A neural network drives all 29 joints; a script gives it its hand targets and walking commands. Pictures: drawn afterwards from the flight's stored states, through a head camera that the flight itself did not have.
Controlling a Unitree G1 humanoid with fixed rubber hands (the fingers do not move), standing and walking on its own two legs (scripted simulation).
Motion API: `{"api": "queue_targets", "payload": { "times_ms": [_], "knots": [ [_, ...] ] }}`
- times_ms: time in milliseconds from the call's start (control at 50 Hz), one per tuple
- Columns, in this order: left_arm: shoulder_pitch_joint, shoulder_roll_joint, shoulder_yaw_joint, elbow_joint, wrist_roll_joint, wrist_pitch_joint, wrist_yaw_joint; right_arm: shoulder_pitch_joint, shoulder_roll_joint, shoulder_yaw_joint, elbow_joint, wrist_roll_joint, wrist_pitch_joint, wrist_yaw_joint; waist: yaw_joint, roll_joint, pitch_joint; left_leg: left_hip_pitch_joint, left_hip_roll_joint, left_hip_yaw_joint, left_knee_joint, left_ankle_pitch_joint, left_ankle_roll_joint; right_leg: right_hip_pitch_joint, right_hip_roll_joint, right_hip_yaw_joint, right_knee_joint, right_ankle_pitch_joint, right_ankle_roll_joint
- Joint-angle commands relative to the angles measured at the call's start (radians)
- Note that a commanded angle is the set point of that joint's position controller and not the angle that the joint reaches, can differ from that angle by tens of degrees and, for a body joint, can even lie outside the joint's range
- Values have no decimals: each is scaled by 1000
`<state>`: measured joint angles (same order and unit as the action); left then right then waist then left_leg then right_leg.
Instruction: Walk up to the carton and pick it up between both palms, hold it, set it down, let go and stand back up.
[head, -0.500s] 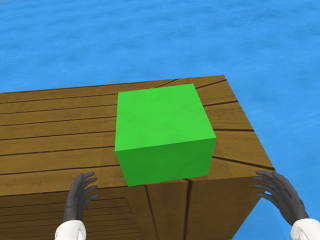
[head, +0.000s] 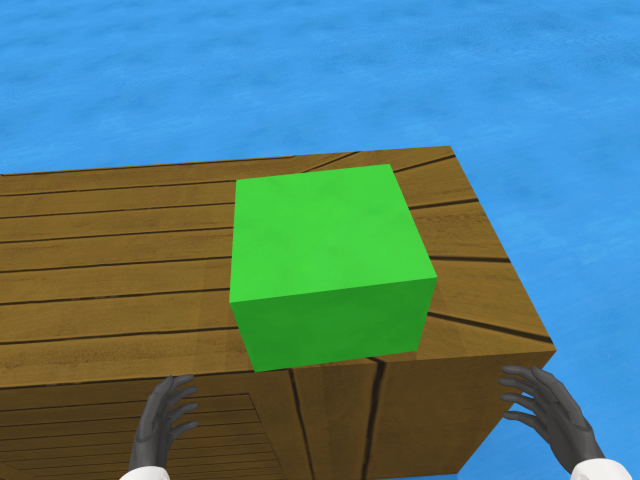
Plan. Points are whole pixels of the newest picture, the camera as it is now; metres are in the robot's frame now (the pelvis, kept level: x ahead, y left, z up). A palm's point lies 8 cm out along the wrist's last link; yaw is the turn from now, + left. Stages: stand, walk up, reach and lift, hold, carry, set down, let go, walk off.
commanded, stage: set down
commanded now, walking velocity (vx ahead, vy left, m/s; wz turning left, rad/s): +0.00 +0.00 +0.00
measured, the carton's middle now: (325, 263) +0.42 +0.03 +0.02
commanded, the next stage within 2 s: let go in 1.30 s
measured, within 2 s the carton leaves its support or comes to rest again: neither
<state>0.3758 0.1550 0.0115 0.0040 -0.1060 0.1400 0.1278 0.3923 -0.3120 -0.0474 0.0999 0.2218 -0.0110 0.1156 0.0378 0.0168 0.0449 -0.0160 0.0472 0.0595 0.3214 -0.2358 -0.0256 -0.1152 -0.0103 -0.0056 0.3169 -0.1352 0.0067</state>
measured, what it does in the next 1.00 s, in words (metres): stands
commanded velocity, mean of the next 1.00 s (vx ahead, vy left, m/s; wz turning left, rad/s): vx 0.00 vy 0.00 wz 0.00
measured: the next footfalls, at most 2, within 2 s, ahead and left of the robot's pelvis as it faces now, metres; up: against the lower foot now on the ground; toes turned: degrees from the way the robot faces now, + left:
none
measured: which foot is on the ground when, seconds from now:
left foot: down 0.00-1.00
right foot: down 0.00-1.00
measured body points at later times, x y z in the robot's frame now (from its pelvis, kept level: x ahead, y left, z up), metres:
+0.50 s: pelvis +0.01 +0.01 +0.00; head +0.02 +0.01 +0.45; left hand +0.17 +0.24 -0.03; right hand +0.19 -0.22 -0.04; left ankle -0.04 +0.13 -0.75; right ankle +0.03 -0.13 -0.75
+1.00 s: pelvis +0.01 +0.01 +0.00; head +0.02 +0.01 +0.45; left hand +0.17 +0.24 -0.06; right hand +0.18 -0.22 -0.07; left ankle -0.03 +0.13 -0.75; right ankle +0.03 -0.13 -0.75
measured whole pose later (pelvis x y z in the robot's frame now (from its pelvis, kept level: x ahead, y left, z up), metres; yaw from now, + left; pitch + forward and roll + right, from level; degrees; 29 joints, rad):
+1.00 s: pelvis +0.01 +0.01 +0.00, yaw +1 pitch -4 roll -1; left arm 0.30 0.18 -0.01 0.29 -0.04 0.14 0.05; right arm 0.26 -0.22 -0.04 0.52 0.05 -0.14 0.05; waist 0.02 0.03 0.08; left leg -0.02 0.04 0.05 0.37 -0.28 -0.01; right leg -0.10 -0.02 -0.01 0.33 -0.16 0.02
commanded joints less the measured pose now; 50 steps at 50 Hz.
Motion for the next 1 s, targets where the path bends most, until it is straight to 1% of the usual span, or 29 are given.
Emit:
{"api": "queue_targets", "payload": {
  "times_ms": [0, 20, 60, 160, 240, 260, 280, 300, 320, 340, 360, 420, 440, 460, 500, 560, 580, 620, 640, 700, 720, 760, 800, 840, 860, 900, 920, 960, 980],
  "knots": [
    [-56, 97, 37, -185, 6, -45, -1, -41, -115, -62, -138, -8, -46, -5, -1, -49, -37, -118, -55, -5, -61, 181, -13, 99, 38, 37, -62, 35, -52],
    [-52, 89, 31, -146, 8, -40, -5, -43, -113, -58, -115, -11, -44, -5, -1, -49, -20, -123, -56, -3, -62, 174, -13, 93, 36, 34, -65, 24, -53],
    [-64, 103, 37, -151, 5, -45, -7, -53, -100, -62, -119, -25, -53, -10, 1, -54, -35, -124, -58, 1, -61, 164, -10, 97, 33, 38, -64, 19, -52],
    [-36, 98, 28, -117, 25, -42, -12, -42, -91, -50, -50, -34, -69, -10, 2, -14, -39, -111, -56, 0, -50, 228, -26, 107, 41, 26, -57, 62, -55],
    [-22, 102, 24, -129, 24, -52, -17, -32, -83, -43, -42, -43, -90, -15, 1, -10, -60, -102, -58, 2, -33, 286, -32, 120, 45, 22, -54, 107, -56],
    [-15, 105, 20, -164, 25, -54, -10, -29, -100, -52, -39, -35, -97, -11, 3, 7, -61, -94, -54, -6, -32, 315, -36, 123, 52, 16, -48, 118, -56],
    [-3, 94, 18, -74, 42, -39, -23, -30, -87, -49, 20, -54, -91, -18, -11, -5, -22, -100, -58, -3, -37, 286, -37, 110, 50, 14, -60, 94, -55],
    [-18, 104, 24, -106, 28, -43, -26, -40, -82, -45, -16, -53, -99, -19, 1, -15, -37, -105, -58, 2, -32, 285, -35, 118, 48, 18, -61, 94, -54],
    [-5, 105, 26, -100, 38, -41, -26, -34, -83, -44, 3, -57, -99, -19, 2, -20, -27, -111, -57, -2, -32, 290, -33, 125, 49, 16, -57, 102, -53],
    [-17, 107, 28, -40, 42, -35, -37, -39, -74, -37, 34, -72, -93, -28, -5, -27, -12, -109, -61, 7, -35, 271, -33, 121, 45, 19, -65, 90, -50],
    [-31, 117, 31, -100, 34, -45, -30, -50, -71, -36, 5, -57, -101, -25, 9, -16, -35, -108, -58, 1, -35, 277, -33, 130, 46, 15, -55, 87, -49],
    [-22, 115, 22, -112, 35, -52, -26, -49, -81, -53, 13, -69, -117, -24, 0, -10, -53, -97, -56, -3, -26, 322, -39, 130, 52, 7, -51, 115, -49],
    [-15, 112, 24, -46, 40, -45, -36, -42, -76, -48, 58, -89, -111, -29, -11, -29, -28, -105, -58, 2, -22, 303, -36, 122, 49, 12, -56, 109, -47],
    [-19, 118, 25, -10, 48, -40, -47, -39, -61, -39, 83, -91, -109, -35, -11, -24, -19, -95, -61, 5, -25, 306, -36, 127, 47, 10, -58, 114, -46],
    [-40, 115, 18, -48, 40, -50, -46, -58, -58, -43, 84, -93, -117, -37, -9, -1, -31, -103, -55, 3, -25, 317, -43, 134, 53, 3, -48, 113, -47],
    [-38, 117, 13, -62, 35, -58, -38, -74, -68, -47, 79, -93, -135, -33, -5, -7, -61, -93, -55, -4, -14, 350, -49, 139, 57, 0, -44, 133, -47],
    [-37, 120, 22, 12, 50, -47, -50, -65, -53, -46, 130, -113, -129, -41, -15, -6, -28, -105, -60, 6, -15, 326, -47, 131, 51, 1, -48, 119, -45],
    [-53, 125, 25, 29, 51, -47, -55, -83, -48, -40, 132, -116, -134, -45, -8, -10, -26, -111, -59, 6, -18, 309, -41, 136, 51, 2, -45, 111, -44],
    [-56, 121, 21, 40, 49, -46, -57, -85, -50, -43, 162, -121, -134, -46, -16, -5, -22, -110, -57, 6, -19, 302, -41, 135, 52, 2, -43, 106, -45],
    [-65, 123, 17, -2, 50, -49, -51, -112, -55, -47, 159, -118, -151, -43, -7, 15, -48, -102, -53, 4, -16, 335, -51, 144, 59, -3, -35, 117, -48],
    [-61, 125, 18, 70, 63, -37, -60, -106, -43, -42, 212, -134, -143, -48, -14, 19, -25, -112, -57, 8, -14, 317, -50, 135, 54, -1, -36, 107, -48],
    [-69, 125, 19, 45, 55, -43, -61, -123, -50, -48, 182, -135, -152, -52, -12, -5, -38, -118, -55, 9, -16, 322, -45, 143, 56, -8, -32, 120, -43],
    [-83, 121, 17, 97, 62, -39, -71, -128, -42, -40, 226, -150, -153, -60, -23, -3, -29, -116, -56, 13, -13, 311, -46, 139, 55, -6, -32, 122, -41],
    [-98, 122, 18, 131, 68, -33, -77, -148, -30, -34, 266, -159, -153, -65, -20, -2, -16, -127, -59, 15, -16, 295, -42, 140, 53, -6, -28, 116, -41],
    [-114, 124, 21, 110, 63, -38, -77, -159, -31, -42, 249, -166, -161, -69, -19, -16, -34, -129, -56, 13, -14, 289, -40, 140, 55, -12, -21, 111, -39],
    [-118, 125, 13, 130, 66, -38, -77, -172, -28, -42, 282, -170, -164, -69, -21, -4, -42, -124, -55, 13, -11, 289, -41, 132, 56, -13, -17, 107, -39],
    [-119, 126, 16, 103, 59, -44, -74, -173, -29, -42, 261, -164, -172, -68, -15, -2, -51, -131, -53, 9, -9, 307, -44, 142, 58, -14, -12, 118, -39],
    [-110, 127, 19, 164, 71, -35, -82, -171, -24, -37, 308, -175, -172, -73, -25, 2, -52, -124, -56, 15, -4, 316, -46, 146, 56, -13, -12, 130, -38],
    [-116, 129, 23, 146, 72, -37, -83, -174, -25, -38, 303, -176, -177, -74, -19, 2, -57, -128, -54, 14, -3, 318, -44, 150, 58, -15, -8, 134, -37]
  ]
}}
